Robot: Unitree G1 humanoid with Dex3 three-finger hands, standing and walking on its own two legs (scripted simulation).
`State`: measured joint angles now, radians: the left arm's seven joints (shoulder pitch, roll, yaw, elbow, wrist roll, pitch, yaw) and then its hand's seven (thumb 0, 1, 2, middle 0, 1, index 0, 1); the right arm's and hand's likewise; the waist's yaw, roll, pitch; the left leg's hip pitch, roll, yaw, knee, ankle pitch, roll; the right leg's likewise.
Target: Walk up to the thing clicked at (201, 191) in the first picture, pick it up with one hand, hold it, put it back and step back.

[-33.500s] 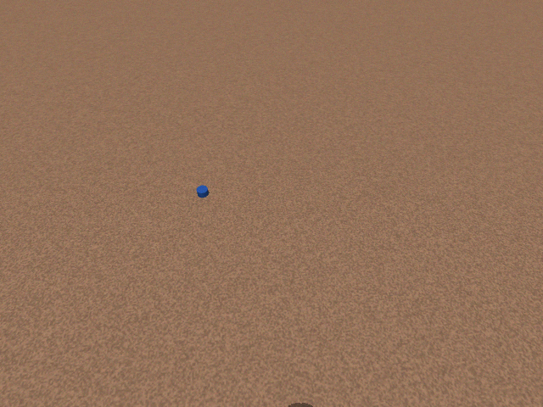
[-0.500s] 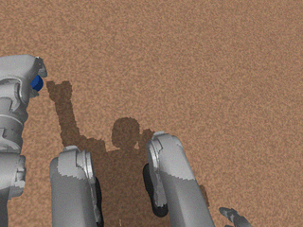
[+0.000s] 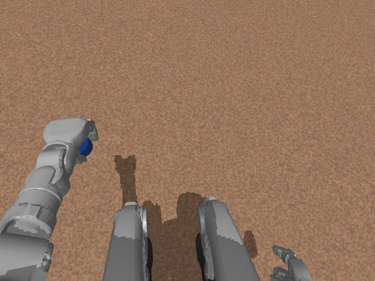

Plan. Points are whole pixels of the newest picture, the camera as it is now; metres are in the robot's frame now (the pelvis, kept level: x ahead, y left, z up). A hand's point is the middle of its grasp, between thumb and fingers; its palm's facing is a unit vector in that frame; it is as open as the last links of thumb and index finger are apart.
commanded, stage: lift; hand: left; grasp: from above
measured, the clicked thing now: (78, 145) +0.45 +0.24 -0.12
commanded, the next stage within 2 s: hold in 0.86 s
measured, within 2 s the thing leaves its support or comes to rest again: neither
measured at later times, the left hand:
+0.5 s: hand (44, 136) +0.38 +0.22 +0.07, palm faces -0.45 -0.07 -0.89, open 7.5 cm
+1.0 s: hand (19, 106) +0.40 +0.22 +0.14, palm faces -0.44 -0.07 -0.90, open 7.4 cm
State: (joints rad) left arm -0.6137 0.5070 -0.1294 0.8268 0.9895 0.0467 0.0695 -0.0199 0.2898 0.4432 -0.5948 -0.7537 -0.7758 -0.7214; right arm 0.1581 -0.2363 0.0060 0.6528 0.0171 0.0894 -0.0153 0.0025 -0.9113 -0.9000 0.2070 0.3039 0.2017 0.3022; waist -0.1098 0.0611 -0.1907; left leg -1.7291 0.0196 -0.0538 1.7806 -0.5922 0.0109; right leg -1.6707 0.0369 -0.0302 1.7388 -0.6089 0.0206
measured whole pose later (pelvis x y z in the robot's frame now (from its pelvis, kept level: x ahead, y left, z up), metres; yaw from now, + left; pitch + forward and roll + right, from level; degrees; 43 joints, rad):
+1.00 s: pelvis +0.08 +0.00 +0.22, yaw +1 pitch +11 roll -1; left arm -0.36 0.36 -0.21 0.86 1.00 0.03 0.15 -0.03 0.27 0.41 -0.69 -0.63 -0.86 -0.63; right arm 0.25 -0.24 -0.05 0.73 0.04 0.04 -0.05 0.01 -0.91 -0.90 0.21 0.30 0.20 0.30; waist -0.05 0.04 -0.09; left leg -0.62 0.02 0.01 0.79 -0.36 0.01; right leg -0.59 0.02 0.03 0.77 -0.36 0.01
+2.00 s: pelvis +0.07 -0.01 +0.25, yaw +1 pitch +3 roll +0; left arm -0.26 0.38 -0.24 0.68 0.98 0.02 0.02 -0.03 0.29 0.37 -0.70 -0.61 -0.87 -0.60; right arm 0.20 -0.26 -0.04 0.69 0.06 0.07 -0.06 0.01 -0.91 -0.90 0.20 0.30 0.20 0.30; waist -0.01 0.06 -0.03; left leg -0.34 0.02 0.02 0.54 -0.25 0.00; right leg -0.33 0.02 0.05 0.55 -0.27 0.00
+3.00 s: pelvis +0.08 +0.00 +0.25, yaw +1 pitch +2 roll +0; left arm -0.26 0.38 -0.24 0.67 0.99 0.01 0.00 -0.02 0.27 0.43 -0.67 -0.64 -0.84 -0.65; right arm 0.19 -0.25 -0.03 0.69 0.07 0.08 -0.06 0.01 -0.92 -0.91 0.20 0.30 0.20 0.30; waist 0.00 0.05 -0.02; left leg -0.28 0.01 0.03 0.48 -0.23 0.01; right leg -0.27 0.01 0.05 0.48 -0.24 0.01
